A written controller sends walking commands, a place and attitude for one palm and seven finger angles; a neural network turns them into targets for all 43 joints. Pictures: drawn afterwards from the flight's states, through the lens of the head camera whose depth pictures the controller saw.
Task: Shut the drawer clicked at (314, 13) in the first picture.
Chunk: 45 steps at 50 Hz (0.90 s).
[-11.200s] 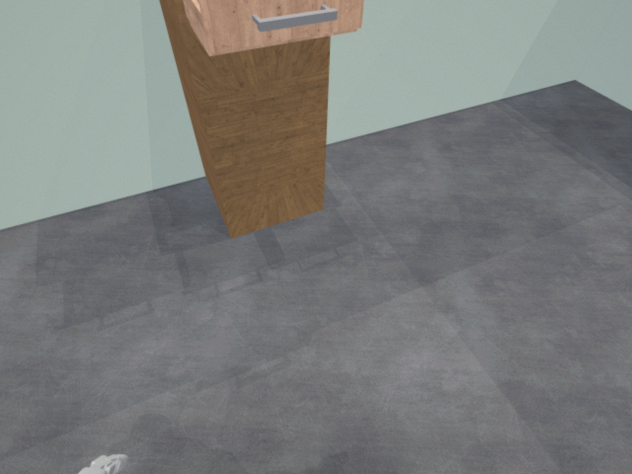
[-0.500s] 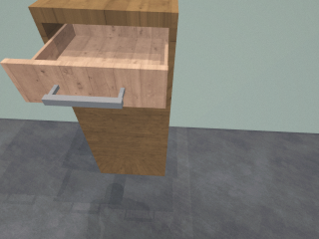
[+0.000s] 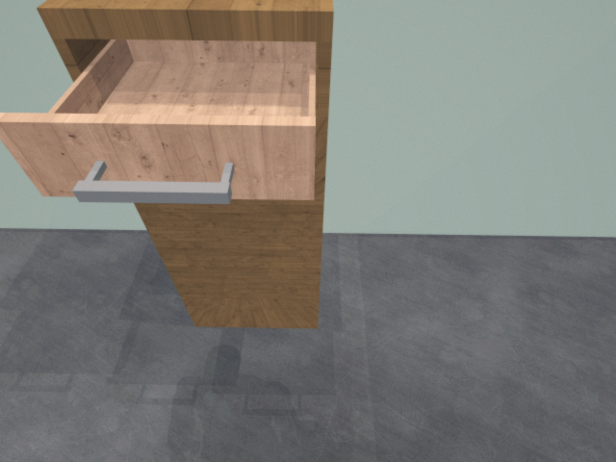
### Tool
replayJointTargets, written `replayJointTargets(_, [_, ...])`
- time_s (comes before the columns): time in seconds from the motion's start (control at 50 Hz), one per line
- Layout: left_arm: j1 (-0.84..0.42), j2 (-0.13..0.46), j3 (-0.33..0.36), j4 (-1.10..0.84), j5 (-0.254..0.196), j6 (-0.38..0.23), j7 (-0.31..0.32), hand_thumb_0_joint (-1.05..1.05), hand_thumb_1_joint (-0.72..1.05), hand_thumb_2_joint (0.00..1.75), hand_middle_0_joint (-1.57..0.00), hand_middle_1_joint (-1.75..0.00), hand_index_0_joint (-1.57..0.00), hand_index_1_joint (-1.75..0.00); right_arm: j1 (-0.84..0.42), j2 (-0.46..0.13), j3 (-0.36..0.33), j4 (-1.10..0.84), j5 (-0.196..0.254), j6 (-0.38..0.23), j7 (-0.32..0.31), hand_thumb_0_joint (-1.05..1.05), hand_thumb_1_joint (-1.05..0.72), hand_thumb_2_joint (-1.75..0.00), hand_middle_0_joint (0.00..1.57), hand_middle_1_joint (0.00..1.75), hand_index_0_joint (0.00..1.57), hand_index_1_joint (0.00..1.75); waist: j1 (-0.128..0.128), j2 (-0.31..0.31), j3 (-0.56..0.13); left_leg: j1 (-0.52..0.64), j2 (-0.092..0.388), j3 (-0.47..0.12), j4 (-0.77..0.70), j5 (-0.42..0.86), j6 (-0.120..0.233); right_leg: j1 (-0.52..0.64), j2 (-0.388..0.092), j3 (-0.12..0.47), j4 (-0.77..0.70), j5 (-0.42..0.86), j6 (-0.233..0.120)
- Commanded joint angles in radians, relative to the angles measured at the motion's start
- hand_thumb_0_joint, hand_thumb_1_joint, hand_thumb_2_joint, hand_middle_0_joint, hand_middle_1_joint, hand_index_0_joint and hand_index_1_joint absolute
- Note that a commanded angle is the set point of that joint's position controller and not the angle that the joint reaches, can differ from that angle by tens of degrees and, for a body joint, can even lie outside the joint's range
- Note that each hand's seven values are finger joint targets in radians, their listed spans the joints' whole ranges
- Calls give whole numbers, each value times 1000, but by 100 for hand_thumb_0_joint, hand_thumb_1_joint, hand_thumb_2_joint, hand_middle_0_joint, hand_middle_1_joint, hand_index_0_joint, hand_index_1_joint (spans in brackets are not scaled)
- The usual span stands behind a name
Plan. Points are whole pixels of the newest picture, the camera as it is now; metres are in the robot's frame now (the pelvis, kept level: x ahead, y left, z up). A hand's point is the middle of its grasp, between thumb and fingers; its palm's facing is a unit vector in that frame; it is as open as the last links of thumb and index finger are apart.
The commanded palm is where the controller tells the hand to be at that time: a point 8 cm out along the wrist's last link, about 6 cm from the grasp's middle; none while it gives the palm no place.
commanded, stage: come to a stop and stand still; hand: left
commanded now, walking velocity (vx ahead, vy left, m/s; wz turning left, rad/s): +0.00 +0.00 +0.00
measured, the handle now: (159, 181) +0.41 +0.21 +0.16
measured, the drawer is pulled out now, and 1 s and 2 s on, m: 0.22 0.22 0.22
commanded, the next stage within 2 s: look again from close up in 0.36 s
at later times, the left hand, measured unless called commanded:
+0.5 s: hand out of the picture -0.01 +0.15 -0.16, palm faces +0.01 -0.98 -0.21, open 7.4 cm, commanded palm none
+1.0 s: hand out of the picture +0.03 +0.15 -0.17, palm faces +0.03 -0.98 -0.21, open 7.3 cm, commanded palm none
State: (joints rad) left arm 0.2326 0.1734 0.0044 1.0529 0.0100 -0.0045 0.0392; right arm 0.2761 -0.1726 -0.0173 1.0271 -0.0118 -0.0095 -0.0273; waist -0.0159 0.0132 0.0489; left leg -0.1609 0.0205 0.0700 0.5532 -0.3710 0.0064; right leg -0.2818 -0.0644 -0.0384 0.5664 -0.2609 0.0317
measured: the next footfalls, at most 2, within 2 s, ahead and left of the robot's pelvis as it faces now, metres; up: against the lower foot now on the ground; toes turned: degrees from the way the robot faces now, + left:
none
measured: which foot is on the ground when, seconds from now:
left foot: down 0.00-1.00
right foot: down 0.00-1.00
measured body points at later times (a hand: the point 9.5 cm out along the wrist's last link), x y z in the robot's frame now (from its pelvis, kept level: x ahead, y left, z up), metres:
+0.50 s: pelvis +0.00 -0.02 +0.01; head +0.02 -0.04 +0.45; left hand -0.01 +0.21 -0.15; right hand -0.02 -0.23 -0.16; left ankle -0.04 +0.11 -0.73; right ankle +0.02 -0.14 -0.73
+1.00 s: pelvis +0.02 -0.03 +0.01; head +0.04 -0.04 +0.45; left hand +0.03 +0.20 -0.15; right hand +0.02 -0.25 -0.16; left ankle -0.04 +0.11 -0.73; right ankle +0.02 -0.14 -0.73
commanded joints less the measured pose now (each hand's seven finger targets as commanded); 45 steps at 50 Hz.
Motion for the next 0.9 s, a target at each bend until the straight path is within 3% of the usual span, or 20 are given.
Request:
replayJointTargets(0.0, [48, 96, 7, -44, 3, -4, -4, 0, 90, 90, -20, -30, -20, -30, 33, -96, -3, -63, -6, -16, 6, 0, -90, -90, 20, 30, 20, 30, 27, 50, 30, -134, 113, -111, -189, 196, 41, 72, -12, 17, -66, 47, -55])
replayJointTargets(0.06, [41, 104, 2, -42, 3, 0, -10, 0, 90, 90, -20, -30, -20, -30, 43, -109, 0, -66, -6, -9, 10, 0, -90, -90, 20, 30, 20, 30, 16, -1, 90, -163, 89, -109, -234, -3, 35, 32, -19, 50, -119, -28, -56])
replayJointTargets(0.08, [38, 109, 3, -45, 3, 1, -12, 0, 90, 90, -20, -30, -20, -30, 48, -107, 3, -61, -7, -9, 11, 0, -90, -90, 20, 30, 20, 30, 16, 25, 92, -174, 87, -114, -252, -24, 36, 41, -17, 48, -119, -35, -57])
replayJointTargets(0.12, [52, 112, 4, -41, 4, -1, -13, 0, 90, 90, -20, -30, -20, -30, 47, -112, 4, -54, -8, -9, 12, 0, -90, -90, 20, 30, 20, 30, 20, 14, 82, -168, 83, -106, -255, -50, 35, 44, -19, 58, -127, -41, -56])
replayJointTargets(0.2, [58, 116, 6, -36, 3, -8, -15, 0, 90, 90, -20, -30, -20, -30, 72, -107, 9, -35, -7, -9, 12, 0, -90, -90, 20, 30, 20, 30, 11, -39, 55, -120, 69, -86, -228, -10, 33, 28, -31, 81, -155, -70, -59])
replayJointTargets(0.24, [64, 114, 6, -28, 2, -10, -16, 0, 90, 90, -20, -30, -20, -30, 77, -105, 11, -24, -6, -11, 11, 0, -90, -90, 20, 30, 20, 30, 11, -19, 41, -103, 70, -79, -219, 21, 32, 28, -36, 85, -156, -46, -60])
replayJointTargets(0.46, [86, 94, 10, 23, -1, -22, -11, 0, 90, 90, -20, -30, -20, -30, 109, -71, 17, 52, -2, -18, 2, 0, -90, -90, 20, 30, 20, 30, 13, -32, -2, -55, 76, -56, -184, 160, 19, 85, -51, 71, -125, 153, -68])
replayJointTargets(0.88, [67, 86, 21, 34, 1, -23, -7, 0, 90, 90, -20, -30, -20, -30, 108, -48, 11, 91, -2, -16, -7, 0, -90, -90, 20, 30, 20, 30, 13, -12, -10, -21, 89, -46, -169, 254, 6, 118, -46, 55, -116, 279, -75])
